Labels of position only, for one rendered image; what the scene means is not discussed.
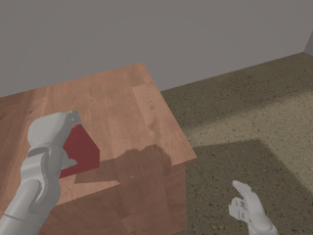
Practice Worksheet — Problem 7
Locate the left robot hand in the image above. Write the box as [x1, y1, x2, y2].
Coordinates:
[27, 110, 84, 170]

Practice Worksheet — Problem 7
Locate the sponge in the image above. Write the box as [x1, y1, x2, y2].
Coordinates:
[30, 124, 100, 179]

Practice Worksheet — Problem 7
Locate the right robot forearm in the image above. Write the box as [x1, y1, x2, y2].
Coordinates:
[247, 212, 278, 235]

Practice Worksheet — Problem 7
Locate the table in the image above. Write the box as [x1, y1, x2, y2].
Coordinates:
[0, 62, 198, 235]

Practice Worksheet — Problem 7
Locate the left robot forearm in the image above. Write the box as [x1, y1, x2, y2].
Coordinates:
[0, 143, 64, 235]

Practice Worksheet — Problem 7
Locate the right robot hand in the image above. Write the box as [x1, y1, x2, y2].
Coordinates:
[228, 180, 265, 223]

